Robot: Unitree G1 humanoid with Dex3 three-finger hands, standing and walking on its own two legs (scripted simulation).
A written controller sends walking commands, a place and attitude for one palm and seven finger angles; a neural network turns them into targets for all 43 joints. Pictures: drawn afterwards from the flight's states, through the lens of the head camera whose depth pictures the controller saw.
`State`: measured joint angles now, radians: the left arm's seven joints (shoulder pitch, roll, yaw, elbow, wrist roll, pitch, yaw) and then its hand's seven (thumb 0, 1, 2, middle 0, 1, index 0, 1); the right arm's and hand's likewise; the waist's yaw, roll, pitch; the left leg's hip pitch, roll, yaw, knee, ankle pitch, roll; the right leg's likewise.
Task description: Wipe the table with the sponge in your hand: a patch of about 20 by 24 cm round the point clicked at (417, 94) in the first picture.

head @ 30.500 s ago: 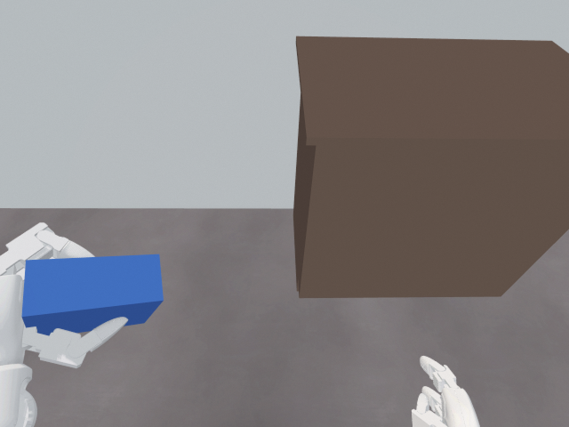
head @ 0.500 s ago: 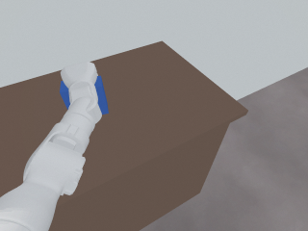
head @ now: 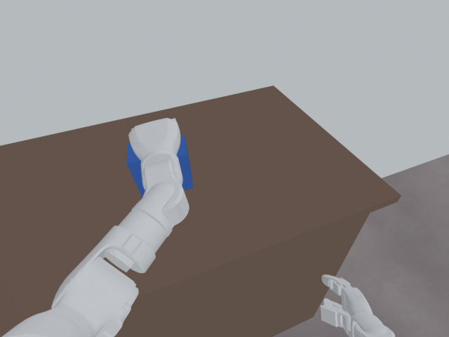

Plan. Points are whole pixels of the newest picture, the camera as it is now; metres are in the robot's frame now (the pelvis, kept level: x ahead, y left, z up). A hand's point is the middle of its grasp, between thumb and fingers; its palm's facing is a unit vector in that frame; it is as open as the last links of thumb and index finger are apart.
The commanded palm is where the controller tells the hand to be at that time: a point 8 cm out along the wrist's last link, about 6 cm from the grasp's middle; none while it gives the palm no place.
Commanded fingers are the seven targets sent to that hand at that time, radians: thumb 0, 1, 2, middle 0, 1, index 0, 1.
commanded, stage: wipe back along the third lane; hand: left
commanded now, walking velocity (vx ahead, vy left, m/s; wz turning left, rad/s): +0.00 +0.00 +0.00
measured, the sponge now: (164, 173) +0.40 +0.17 +0.10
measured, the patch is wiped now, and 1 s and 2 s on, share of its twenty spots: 0.95 0.95 0.95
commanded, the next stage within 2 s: slide back across to the middle lane in 0.86 s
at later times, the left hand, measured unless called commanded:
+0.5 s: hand (173, 177) +0.35 +0.13 +0.14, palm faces +0.15 -0.07 -0.99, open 9.4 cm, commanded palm +0.29 +0.10 +0.16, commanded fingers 0.00 0.10 1.30 -1.20 -1.60 -1.20 -1.60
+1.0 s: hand (185, 196) +0.31 +0.10 +0.14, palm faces +0.18 -0.10 -0.98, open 9.4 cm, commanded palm +0.26 +0.09 +0.16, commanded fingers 0.00 0.10 1.30 -1.20 -1.60 -1.20 -1.60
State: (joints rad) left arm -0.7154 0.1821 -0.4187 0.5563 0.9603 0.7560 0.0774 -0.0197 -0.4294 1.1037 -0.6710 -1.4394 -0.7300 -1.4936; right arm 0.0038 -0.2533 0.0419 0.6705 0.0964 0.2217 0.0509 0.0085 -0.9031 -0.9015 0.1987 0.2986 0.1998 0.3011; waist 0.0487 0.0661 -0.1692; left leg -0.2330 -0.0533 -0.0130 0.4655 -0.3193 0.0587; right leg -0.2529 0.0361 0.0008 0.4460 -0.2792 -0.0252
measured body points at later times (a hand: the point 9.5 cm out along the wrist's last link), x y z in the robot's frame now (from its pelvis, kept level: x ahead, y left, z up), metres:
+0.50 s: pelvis -0.02 -0.01 +0.00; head -0.06 -0.05 +0.44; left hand +0.34 +0.13 +0.19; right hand +0.20 -0.21 -0.10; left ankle -0.06 +0.08 -0.74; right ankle -0.04 -0.11 -0.74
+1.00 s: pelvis -0.04 -0.05 +0.00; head -0.09 -0.10 +0.44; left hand +0.29 +0.10 +0.19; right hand +0.20 -0.26 -0.08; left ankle -0.06 +0.08 -0.74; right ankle -0.04 -0.11 -0.74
